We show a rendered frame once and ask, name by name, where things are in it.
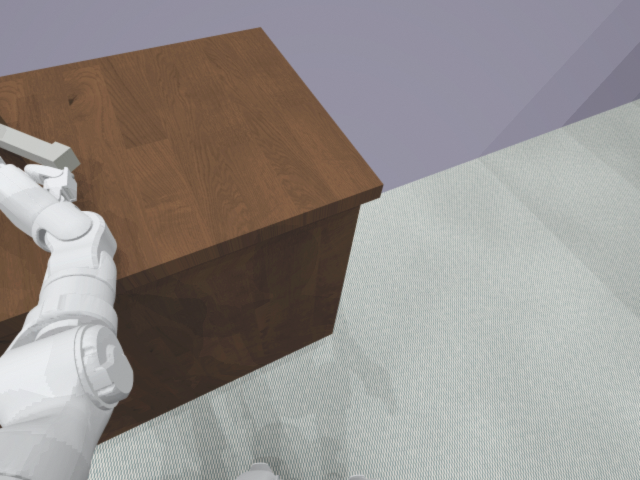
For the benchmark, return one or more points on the tap lever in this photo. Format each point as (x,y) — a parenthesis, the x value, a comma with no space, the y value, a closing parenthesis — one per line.
(54,155)

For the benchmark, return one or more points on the left robot hand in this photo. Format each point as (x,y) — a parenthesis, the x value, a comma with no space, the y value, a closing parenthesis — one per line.
(22,199)

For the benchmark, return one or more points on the counter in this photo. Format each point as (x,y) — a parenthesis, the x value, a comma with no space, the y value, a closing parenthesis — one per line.
(232,195)

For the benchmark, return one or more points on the robot left upper arm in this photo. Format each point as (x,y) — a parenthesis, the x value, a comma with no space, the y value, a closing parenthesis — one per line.
(57,395)

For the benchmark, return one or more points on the left robot shin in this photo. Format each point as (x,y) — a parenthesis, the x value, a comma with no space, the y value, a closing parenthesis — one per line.
(260,466)

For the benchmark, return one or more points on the left robot forearm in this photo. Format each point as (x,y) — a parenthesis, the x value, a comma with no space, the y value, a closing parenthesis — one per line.
(79,286)

